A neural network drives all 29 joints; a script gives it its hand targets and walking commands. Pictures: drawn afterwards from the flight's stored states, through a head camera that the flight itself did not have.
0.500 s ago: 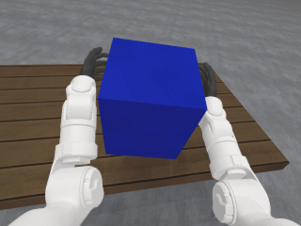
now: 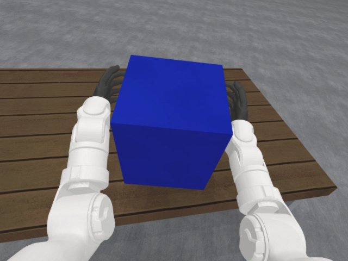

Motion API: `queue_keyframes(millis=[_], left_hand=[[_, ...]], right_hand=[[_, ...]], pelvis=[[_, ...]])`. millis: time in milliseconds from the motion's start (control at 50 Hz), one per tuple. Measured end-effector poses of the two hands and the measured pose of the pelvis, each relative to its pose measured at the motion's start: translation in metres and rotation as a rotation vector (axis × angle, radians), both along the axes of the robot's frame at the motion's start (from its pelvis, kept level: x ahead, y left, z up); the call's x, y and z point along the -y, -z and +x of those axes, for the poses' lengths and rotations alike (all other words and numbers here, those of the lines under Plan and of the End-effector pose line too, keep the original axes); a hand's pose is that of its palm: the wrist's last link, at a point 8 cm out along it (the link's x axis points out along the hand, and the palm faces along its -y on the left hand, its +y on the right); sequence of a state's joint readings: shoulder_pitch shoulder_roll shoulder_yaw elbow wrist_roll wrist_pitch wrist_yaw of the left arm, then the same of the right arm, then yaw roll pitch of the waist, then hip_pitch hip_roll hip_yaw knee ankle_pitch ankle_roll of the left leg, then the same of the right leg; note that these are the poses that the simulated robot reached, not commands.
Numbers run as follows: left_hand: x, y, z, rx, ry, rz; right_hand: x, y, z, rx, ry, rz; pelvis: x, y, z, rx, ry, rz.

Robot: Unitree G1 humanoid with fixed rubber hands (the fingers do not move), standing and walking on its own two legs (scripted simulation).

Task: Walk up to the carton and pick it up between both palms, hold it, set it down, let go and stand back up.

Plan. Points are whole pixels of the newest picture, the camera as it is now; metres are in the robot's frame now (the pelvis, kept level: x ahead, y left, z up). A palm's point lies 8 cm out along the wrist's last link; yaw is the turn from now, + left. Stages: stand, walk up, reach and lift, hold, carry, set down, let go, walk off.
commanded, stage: set down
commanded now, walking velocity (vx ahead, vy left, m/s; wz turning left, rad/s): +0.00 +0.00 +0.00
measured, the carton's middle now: (170, 128) +0.39 -0.03 +0.12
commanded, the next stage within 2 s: none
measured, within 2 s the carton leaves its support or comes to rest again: rests again in 1.86 s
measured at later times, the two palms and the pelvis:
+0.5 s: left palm (105, 103) +0.43 +0.12 +0.16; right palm (233, 125) +0.36 -0.18 +0.15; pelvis +0.00 +0.01 +0.00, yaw -1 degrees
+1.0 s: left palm (111, 109) +0.45 +0.11 +0.13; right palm (229, 132) +0.37 -0.18 +0.11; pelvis +0.01 +0.01 +0.00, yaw -1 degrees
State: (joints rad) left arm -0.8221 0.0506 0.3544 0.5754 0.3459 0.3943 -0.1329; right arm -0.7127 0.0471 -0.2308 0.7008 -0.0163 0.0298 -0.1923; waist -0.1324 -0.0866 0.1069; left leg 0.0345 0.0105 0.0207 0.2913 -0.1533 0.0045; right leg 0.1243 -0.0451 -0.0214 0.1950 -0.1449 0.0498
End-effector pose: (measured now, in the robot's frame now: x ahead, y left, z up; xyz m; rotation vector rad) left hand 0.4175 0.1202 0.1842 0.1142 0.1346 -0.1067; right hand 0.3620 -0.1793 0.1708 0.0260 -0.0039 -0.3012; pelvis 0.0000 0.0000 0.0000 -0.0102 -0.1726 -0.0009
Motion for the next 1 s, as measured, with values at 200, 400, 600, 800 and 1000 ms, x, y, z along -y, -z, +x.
queue_keyframes(millis=[200,400,600,800,1000], left_hand=[[-0.002,0.012,0.002,-0.029,0.008,-0.01],[-0.001,0.02,0.008,-0.06,0.036,-0.004],[0.003,0.025,0.021,-0.071,0.061,-0.006],[0.009,0.041,0.03,-0.102,0.079,0.002],[0.008,0.058,0.037,-0.121,0.091,-0.001]], right_hand=[[-0.002,0.008,-0.001,-0.027,0.007,-0.007],[-0.004,0.02,-0.003,-0.056,0.036,0.011],[-0.002,0.028,0.001,-0.066,0.066,0.019],[0.004,0.045,0.005,-0.094,0.084,0.033],[0.001,0.059,0.009,-0.115,0.092,0.021]], pelvis=[[-0.001,0.0,0.0,-0.004,0.005,0.0],[-0.004,-0.001,-0.003,-0.026,0.009,0.002],[-0.007,-0.001,0.0,-0.054,0.013,0.003],[-0.006,-0.001,0.008,-0.078,0.022,0.003],[-0.005,-0.001,0.014,-0.118,0.016,0.002]])
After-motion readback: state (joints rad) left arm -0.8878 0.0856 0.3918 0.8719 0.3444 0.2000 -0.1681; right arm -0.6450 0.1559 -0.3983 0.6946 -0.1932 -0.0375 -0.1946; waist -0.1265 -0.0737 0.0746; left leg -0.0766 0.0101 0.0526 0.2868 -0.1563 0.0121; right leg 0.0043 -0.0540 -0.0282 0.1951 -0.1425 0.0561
